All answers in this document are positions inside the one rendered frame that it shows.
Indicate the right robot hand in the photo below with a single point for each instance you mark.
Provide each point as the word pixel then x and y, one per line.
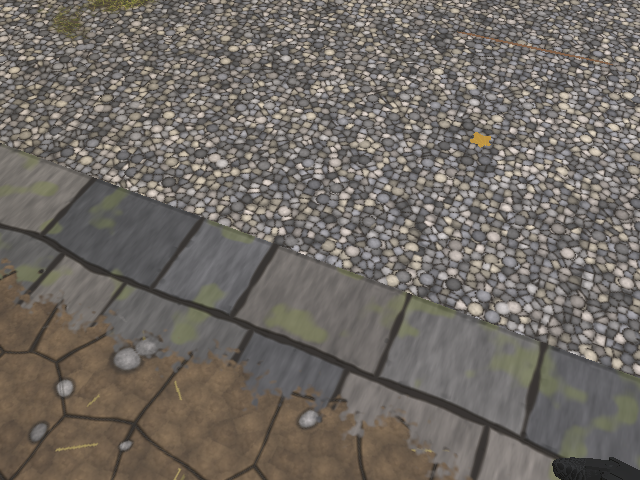
pixel 594 469

